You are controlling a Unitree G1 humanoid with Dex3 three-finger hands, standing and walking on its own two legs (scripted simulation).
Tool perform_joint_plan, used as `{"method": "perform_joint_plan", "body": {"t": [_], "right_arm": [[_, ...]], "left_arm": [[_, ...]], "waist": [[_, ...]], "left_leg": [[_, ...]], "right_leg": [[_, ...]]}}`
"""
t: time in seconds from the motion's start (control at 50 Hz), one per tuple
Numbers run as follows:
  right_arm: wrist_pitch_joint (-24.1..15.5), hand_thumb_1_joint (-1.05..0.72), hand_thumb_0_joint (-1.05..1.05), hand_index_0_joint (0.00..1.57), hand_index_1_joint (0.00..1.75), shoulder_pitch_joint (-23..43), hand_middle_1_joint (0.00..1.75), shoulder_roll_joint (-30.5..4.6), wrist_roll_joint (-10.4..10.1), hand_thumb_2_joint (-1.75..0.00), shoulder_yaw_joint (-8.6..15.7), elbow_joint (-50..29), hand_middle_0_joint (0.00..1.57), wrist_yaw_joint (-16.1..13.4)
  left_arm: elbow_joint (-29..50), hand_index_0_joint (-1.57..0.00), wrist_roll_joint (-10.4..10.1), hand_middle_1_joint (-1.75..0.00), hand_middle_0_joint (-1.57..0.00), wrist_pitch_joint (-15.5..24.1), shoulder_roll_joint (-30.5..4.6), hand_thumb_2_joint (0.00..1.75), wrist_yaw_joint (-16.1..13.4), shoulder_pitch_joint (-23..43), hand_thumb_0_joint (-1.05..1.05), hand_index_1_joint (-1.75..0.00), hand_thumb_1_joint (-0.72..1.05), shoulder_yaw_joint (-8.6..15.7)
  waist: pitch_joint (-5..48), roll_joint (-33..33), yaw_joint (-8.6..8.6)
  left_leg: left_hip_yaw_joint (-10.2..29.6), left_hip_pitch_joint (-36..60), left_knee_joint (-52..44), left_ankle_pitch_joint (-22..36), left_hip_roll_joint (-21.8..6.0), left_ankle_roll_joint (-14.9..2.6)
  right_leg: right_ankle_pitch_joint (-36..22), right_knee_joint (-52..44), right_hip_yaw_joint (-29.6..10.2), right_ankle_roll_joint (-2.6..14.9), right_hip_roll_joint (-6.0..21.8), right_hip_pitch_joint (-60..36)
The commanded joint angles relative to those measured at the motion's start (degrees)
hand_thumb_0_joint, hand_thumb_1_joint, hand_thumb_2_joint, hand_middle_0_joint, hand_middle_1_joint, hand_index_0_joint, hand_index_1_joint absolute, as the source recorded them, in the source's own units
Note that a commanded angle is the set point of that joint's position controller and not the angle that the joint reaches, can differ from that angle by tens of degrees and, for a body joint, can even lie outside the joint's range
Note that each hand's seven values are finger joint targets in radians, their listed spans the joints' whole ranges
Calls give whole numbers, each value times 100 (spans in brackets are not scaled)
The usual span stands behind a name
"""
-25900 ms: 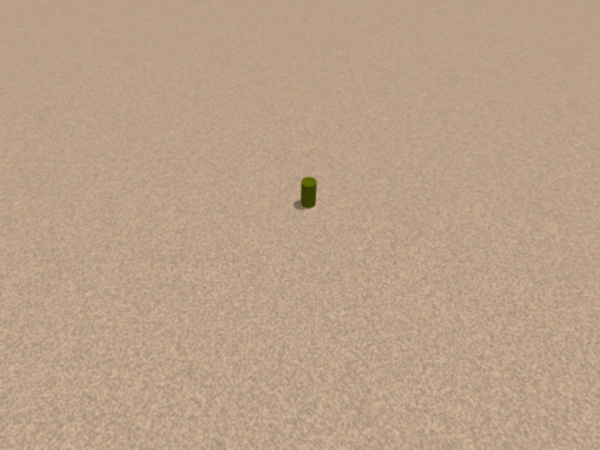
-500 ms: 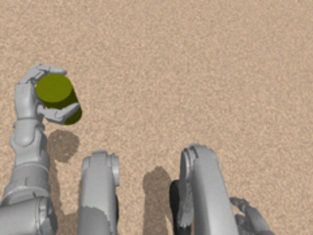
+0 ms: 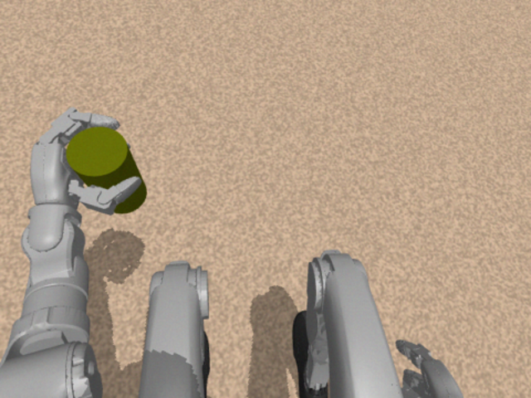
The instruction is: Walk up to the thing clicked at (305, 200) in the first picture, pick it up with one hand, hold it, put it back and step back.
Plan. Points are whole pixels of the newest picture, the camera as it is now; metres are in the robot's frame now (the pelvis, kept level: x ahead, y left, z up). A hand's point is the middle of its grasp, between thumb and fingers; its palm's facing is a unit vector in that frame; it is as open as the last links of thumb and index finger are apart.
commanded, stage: lift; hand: left
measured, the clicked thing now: (112, 175) +0.45 +0.22 -0.05
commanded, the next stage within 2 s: hold in 1.82 s
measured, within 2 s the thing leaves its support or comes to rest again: neither
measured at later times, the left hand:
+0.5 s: hand (47, 130) +0.41 +0.21 +0.14, palm faces +0.10 -0.99 -0.05, open 10.1 cm
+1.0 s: hand out of the picture +0.39 +0.20 +0.28, palm faces +0.09 -1.00 -0.02, open 10.1 cm
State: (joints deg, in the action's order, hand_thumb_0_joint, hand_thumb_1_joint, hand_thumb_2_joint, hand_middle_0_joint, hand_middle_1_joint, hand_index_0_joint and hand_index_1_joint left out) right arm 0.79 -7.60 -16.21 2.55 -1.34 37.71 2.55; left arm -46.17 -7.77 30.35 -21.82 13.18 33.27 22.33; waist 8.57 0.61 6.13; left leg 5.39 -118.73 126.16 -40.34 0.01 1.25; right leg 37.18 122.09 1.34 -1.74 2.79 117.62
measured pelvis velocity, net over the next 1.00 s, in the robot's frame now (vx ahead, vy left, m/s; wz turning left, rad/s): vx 0.05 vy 0.00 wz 0.03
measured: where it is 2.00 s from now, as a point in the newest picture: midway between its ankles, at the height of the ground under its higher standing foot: (253, 386)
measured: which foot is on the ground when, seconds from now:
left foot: down 0.00-1.00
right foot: down 0.00-1.00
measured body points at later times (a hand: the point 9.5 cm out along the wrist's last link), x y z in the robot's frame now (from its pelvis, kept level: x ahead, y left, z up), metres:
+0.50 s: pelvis +0.02 +0.00 +0.12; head +0.18 +0.03 +0.54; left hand +0.40 +0.26 +0.14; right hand +0.19 -0.25 +0.00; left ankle +0.08 +0.13 -0.36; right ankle +0.10 -0.14 -0.36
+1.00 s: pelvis +0.05 +0.00 +0.25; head +0.14 +0.03 +0.69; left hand +0.38 +0.26 +0.28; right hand +0.20 -0.25 +0.15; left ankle +0.08 +0.13 -0.36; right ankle +0.10 -0.14 -0.36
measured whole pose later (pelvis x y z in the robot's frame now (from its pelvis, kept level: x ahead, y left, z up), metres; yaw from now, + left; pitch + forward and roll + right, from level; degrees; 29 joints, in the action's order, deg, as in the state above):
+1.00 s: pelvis +0.05 +0.00 +0.25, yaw +2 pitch +19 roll -3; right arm -3.9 -12.1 -13.6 -2.4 -0.1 35.2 -2.6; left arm -18.0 -11.4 14.8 -15.3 6.4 7.8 10.4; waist 8.1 0.9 2.3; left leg 3.1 -63.4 77.3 -33.2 -2.5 0.9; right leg 29.8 73.2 2.7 -1.5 1.6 62.3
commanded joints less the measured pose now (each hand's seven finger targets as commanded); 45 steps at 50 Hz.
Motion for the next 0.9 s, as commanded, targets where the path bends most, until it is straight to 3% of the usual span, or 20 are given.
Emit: {"method": "perform_joint_plan", "body": {"t": [0.0,0.02,0.04,0.08,0.1,0.12,0.16,0.24,0.28,0.34,0.38,0.44,0.54,0.56,0.58,0.6,0.62,0.72,0.82,0.88], "right_arm": [[-176,-92,0,20,30,-608,30,-1105,-92,-90,469,-532,20,-131],[-181,-93,0,20,30,-677,30,-1100,-106,-90,494,-454,20,-148],[-197,-92,0,20,30,-622,30,-1110,-130,-90,508,-525,20,-164],[-217,-92,0,20,30,-571,30,-1072,-161,-90,531,-597,20,-193],[-235,-92,0,20,30,-501,30,-1031,-194,-90,510,-645,20,-206],[-255,-92,0,20,30,-505,30,-1027,-218,-90,517,-657,20,-231],[-288,-91,0,20,30,-515,30,-997,-250,-90,519,-668,20,-264],[-321,-91,0,20,30,-483,30,-934,-325,-90,541,-742,20,-331],[-338,-91,0,20,30,-449,30,-870,-362,-90,527,-819,20,-352],[-345,-90,0,20,30,-355,30,-877,-416,-90,546,-881,20,-393],[-334,-90,0,20,30,-410,30,-821,-443,-90,555,-908,20,-427],[-377,-90,0,20,30,-343,30,-796,-495,-90,550,-1001,20,-463],[-463,-90,0,20,30,-401,30,-736,-540,-90,562,-971,20,-536],[-491,-90,0,20,30,-343,30,-675,-545,-89,514,-1034,20,-542],[-503,-91,0,20,30,-385,30,-672,-552,-90,524,-1013,20,-567],[-522,-90,0,20,30,-382,30,-662,-564,-89,512,-991,20,-571],[-552,-90,0,20,30,-376,30,-655,-565,-90,504,-972,20,-587],[-626,-90,0,20,30,-564,30,-539,-529,-89,460,-817,20,-611],[-645,-89,0,20,30,-500,30,-582,-490,-89,471,-862,20,-565],[-685,-90,0,20,30,-514,30,-553,-496,-89,444,-897,20,-562]], "left_arm": [[2055,-134,-269,-144,-131,377,-1194,122,33,1765,0,-143,11,123],[1885,-133,-275,-145,-130,307,-1202,123,39,1468,0,-144,9,167],[2181,-133,-288,-144,-130,273,-1109,123,65,1605,0,-143,12,9],[2366,-134,-310,-146,-131,191,-1158,124,25,1397,0,-144,11,92],[2576,-133,-377,-145,-130,161,-1014,124,43,1449,0,-143,10,-81],[2665,-133,-414,-145,-130,107,-1205,124,2,1441,0,-144,13,133],[2955,-132,-461,-144,-129,20,-956,124,-8,1461,0,-142,15,-106],[3318,-132,-465,-144,-129,-209,-948,125,-199,827,0,-143,16,-1],[3637,-133,-444,-146,-130,-335,-713,126,-295,738,0,-144,16,-249],[3803,-132,-355,-145,-129,-533,-764,126,-440,318,0,-143,18,-264],[3973,-132,-351,-146,-129,-658,-756,127,-520,103,0,-145,18,-259],[4342,-133,-480,-147,-130,-841,-499,128,-589,-190,0,-146,15,-441],[4673,-132,-441,-147,-128,-1034,-403,127,-682,-498,0,-145,16,-685],[4937,-132,-449,-147,-128,-1049,-463,127,-703,-509,0,-145,15,-676],[4814,-132,-458,-147,-129,-1095,-512,127,-740,-592,0,-145,13,-601],[4755,-132,-495,-147,-129,-1130,-353,128,-732,-740,0,-146,12,-717],[4833,-133,-523,-147,-129,-1133,-483,128,-757,-625,0,-146,12,-570],[4481,-131,-477,-147,-128,-1177,-269,128,-821,-946,0,-146,12,-742],[4418,-132,-397,-146,-128,-1047,-282,127,-757,-968,0,-144,17,-764],[4317,-133,-472,-146,-129,-1038,-103,127,-661,-1147,0,-144,17,-931]], "waist": [[4056,754,-45],[3986,684,-55],[3956,745,-39],[3899,642,-119],[3820,679,-107],[3858,566,-157],[3838,656,-104],[3880,686,-282],[3872,667,-250],[3608,820,-334],[3721,610,-311],[3611,595,-338],[3261,538,-232],[3293,560,-313],[3185,500,-264],[3024,412,-235],[2928,428,-299],[2590,292,-219],[2338,663,-421],[2272,572,-344]], "left_leg": [[-374,2631,-1946,895,96,-273],[-395,2692,-1964,893,85,-278],[-362,2737,-2068,826,85,-272],[-370,2761,-2219,600,76,-286],[-367,2800,-2297,477,77,-292],[-364,2823,-2364,402,69,-303],[-341,3048,-2500,569,55,-282],[-271,3600,-2870,788,31,-251],[-243,3848,-3071,861,16,-238],[-114,4258,-3486,726,-18,-200],[-162,4395,-3579,1011,-14,-219],[-166,4814,-3877,1189,-25,-212],[-39,5493,-4487,1254,-75,-182],[-73,5583,-4592,1236,-66,-184],[-121,5590,-4649,1313,-56,-207],[-100,5696,-4766,1289,-64,-208],[-136,5740,-4836,1323,-61,-208],[-231,6135,-5196,1818,-48,-229],[-72,6940,-5825,2025,-125,-98],[-131,7179,-6054,2068,-112,-114]], "right_leg": [[-912,-1598,223,376,-170,-2584],[-904,-1701,190,363,-172,-2652],[-844,-1746,200,382,-174,-2562],[-626,-1957,164,369,-178,-2700],[-521,-2063,143,368,-180,-2739],[-434,-2195,98,353,-182,-2902],[-602,-2300,87,358,-174,-2993],[-796,-2541,98,368,-172,-3281],[-875,-2720,102,370,-173,-3487],[-793,-2934,127,380,-172,-3511],[-1037,-3179,113,348,-179,-4001],[-1196,-3519,105,335,-188,-4356],[-1306,-4076,136,297,-203,-4729],[-1290,-4220,117,294,-214,-4989],[-1399,-4373,96,278,-221,-5204],[-1389,-4480,104,273,-237,-5236],[-1415,-4597,80,271,-242,-5384],[-1915,-5118,48,253,-253,-6051],[-1889,-5334,169,311,-257,-6079],[-1988,-5654,194,293,-279,-6466]]}}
